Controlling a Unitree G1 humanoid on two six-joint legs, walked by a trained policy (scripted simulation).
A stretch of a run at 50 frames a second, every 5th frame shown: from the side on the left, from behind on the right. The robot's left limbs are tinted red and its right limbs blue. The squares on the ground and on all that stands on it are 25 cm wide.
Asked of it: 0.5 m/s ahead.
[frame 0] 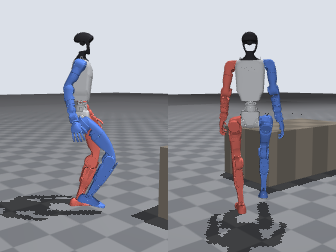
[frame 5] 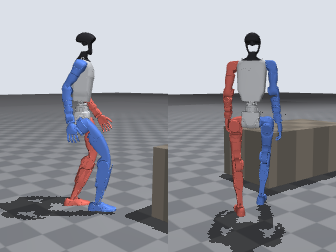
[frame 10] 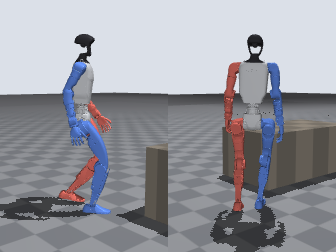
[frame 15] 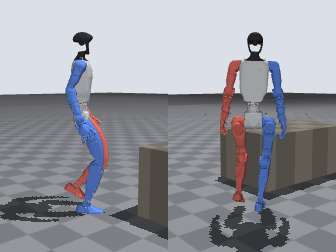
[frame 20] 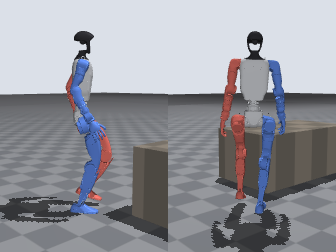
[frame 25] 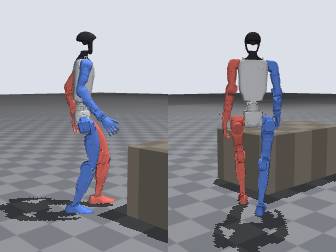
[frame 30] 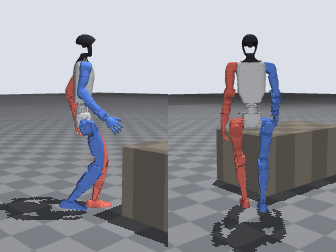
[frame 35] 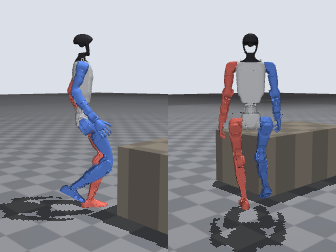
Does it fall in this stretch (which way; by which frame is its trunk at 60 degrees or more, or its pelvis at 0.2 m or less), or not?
no
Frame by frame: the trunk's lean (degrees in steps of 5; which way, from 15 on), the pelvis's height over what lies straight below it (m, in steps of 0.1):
0: 0, 0.8
5: 5, 0.8
10: 5, 0.7
15: 0, 0.8
20: 5, 0.8
25: 5, 0.8
30: 5, 0.8
35: 0, 0.8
